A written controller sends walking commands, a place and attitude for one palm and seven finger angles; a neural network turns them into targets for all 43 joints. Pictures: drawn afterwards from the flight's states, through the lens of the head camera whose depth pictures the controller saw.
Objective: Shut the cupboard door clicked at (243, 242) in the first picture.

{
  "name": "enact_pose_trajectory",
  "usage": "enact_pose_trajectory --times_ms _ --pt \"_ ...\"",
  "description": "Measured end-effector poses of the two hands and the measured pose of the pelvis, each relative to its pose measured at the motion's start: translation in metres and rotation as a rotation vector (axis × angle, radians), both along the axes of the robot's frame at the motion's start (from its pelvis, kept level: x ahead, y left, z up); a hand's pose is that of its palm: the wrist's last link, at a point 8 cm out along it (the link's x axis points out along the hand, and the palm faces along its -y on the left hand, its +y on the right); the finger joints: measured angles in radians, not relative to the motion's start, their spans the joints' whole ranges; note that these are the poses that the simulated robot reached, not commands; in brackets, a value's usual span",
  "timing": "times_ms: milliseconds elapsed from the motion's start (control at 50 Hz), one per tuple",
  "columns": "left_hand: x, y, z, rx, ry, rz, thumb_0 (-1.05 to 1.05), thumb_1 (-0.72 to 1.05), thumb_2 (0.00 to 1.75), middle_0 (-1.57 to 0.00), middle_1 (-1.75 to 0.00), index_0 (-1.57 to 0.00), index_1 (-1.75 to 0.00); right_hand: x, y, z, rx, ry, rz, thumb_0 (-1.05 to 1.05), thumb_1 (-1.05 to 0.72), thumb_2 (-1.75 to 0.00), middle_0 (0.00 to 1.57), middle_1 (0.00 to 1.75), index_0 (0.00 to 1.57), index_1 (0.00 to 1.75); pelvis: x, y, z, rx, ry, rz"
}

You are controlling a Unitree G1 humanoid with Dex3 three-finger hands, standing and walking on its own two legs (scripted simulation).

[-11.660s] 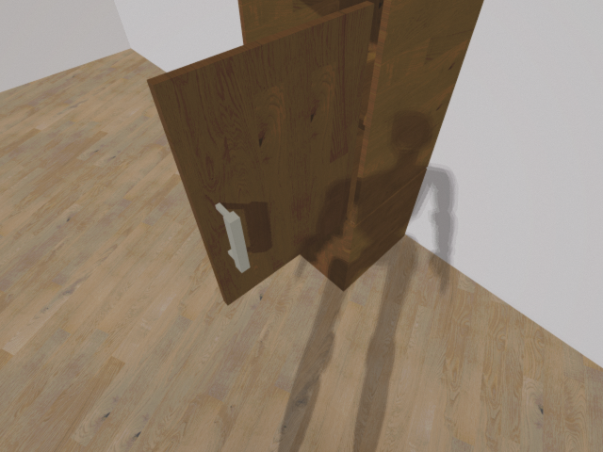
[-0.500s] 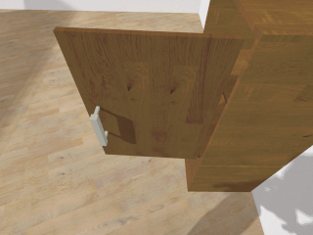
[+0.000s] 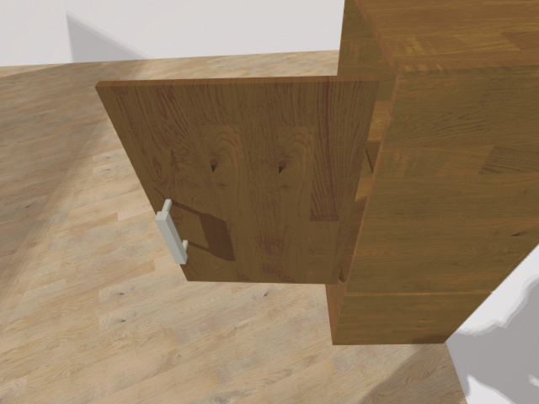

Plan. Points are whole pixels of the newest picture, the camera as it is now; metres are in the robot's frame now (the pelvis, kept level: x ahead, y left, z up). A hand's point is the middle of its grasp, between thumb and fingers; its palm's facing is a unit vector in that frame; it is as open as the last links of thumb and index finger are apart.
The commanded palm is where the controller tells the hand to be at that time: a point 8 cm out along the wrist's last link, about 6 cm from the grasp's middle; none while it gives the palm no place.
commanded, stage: come to a stop and stand still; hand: left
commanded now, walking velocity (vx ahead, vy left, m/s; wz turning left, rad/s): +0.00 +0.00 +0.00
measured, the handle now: (174, 232) +0.47 +0.25 -0.08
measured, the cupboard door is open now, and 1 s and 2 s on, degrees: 87 87 87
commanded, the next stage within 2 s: look again from close up in 0.52 s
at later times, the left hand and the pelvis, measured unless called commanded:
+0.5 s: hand out of the picture +0.07 +0.15 -0.16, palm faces +0.02 -0.97 -0.23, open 7.3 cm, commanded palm none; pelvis +0.02 -0.03 +0.00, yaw +1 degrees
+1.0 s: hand out of the picture +0.02 +0.14 -0.17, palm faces +0.05 -0.98 -0.20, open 7.3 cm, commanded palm none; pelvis +0.03 -0.03 +0.00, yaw +1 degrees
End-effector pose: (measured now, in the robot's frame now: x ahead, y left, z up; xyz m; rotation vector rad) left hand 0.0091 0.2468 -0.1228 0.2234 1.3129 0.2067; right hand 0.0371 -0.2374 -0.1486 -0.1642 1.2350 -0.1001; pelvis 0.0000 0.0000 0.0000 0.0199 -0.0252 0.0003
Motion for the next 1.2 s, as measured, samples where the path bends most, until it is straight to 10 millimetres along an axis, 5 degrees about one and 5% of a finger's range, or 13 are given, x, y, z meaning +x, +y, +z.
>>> enact_pose_trajectory --times_ms 260,520,960,1200 --pt "0.022 -0.023 -0.003 -0.019 0.012 -0.007 0.01 0.91 0.90 -0.20 -0.30 -0.20 -0.30 -0.041 -0.019 -0.001 -0.012 0.192 -0.021 0.01 -0.91 -0.90 0.20 0.29 0.20 0.30 0.014 -0.018 0.003 -0.003 0.010 0.017" --pt "0.052 -0.047 -0.008 -0.052 -0.041 -0.017 0.01 0.93 0.90 -0.20 -0.30 -0.20 -0.30 -0.037 -0.001 -0.003 0.040 0.198 -0.038 0.01 -0.91 -0.90 0.20 0.29 0.20 0.30 0.021 -0.028 0.003 -0.008 0.008 0.019" --pt "0.005 -0.053 -0.015 -0.080 0.074 0.045 0.01 0.92 0.90 -0.20 -0.30 -0.20 -0.29 -0.038 -0.001 0.001 0.020 0.222 -0.037 0.00 -0.91 -0.90 0.20 0.29 0.20 0.30 0.025 -0.027 0.004 -0.014 0.007 0.024" --pt "-0.004 -0.055 -0.019 -0.095 0.089 0.054 0.01 0.92 0.90 -0.20 -0.30 -0.20 -0.30 -0.042 0.009 0.002 0.026 0.230 -0.042 0.00 -0.91 -0.90 0.20 0.29 0.20 0.30 0.025 -0.022 0.003 -0.021 0.009 0.022"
